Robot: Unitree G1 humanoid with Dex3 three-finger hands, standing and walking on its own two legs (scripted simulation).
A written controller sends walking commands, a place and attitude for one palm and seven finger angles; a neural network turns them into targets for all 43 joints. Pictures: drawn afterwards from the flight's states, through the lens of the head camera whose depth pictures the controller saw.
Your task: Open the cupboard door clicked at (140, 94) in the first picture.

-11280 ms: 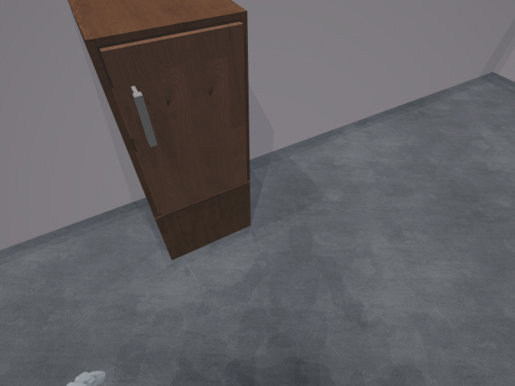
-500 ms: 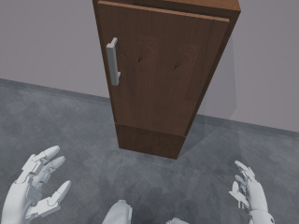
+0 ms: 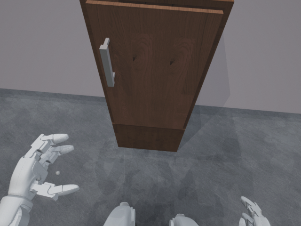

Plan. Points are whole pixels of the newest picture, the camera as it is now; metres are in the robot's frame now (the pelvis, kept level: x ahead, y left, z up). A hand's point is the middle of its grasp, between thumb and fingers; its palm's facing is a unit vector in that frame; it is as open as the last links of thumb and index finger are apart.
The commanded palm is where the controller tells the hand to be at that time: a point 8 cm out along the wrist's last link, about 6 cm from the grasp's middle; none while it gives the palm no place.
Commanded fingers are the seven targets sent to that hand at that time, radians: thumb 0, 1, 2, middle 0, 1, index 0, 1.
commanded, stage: raise the hand with hooked fingers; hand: left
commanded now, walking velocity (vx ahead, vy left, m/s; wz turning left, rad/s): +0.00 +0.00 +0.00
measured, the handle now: (109, 63) +0.58 +0.17 +0.07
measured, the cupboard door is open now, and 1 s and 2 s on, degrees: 0 0 0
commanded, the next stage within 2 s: move the hooked fingers beside the handle in 1.06 s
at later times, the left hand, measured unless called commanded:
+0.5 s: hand (26, 144) +0.28 +0.30 +0.08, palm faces +0.00 -1.00 -0.05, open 14.0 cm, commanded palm +0.26 +0.35 +0.08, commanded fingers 0.00 -0.50 0.30 -0.30 -1.20 -0.30 -1.20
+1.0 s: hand (36, 138) +0.30 +0.28 +0.08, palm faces +0.00 -1.00 -0.04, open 14.0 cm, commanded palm +0.27 +0.33 +0.09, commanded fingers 0.00 -0.50 0.30 -0.30 -1.20 -0.30 -1.20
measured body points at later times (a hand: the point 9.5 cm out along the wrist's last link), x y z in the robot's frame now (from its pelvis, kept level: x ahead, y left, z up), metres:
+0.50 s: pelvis +0.01 +0.03 +0.02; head +0.06 +0.06 +0.47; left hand +0.28 +0.36 +0.08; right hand +0.18 -0.21 -0.05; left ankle +0.05 +0.09 -0.66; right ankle +0.00 -0.11 -0.66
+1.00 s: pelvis +0.01 +0.01 +0.02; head +0.07 +0.02 +0.47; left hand +0.29 +0.34 +0.08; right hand +0.16 -0.25 -0.05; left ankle +0.05 +0.09 -0.66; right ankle +0.00 -0.11 -0.66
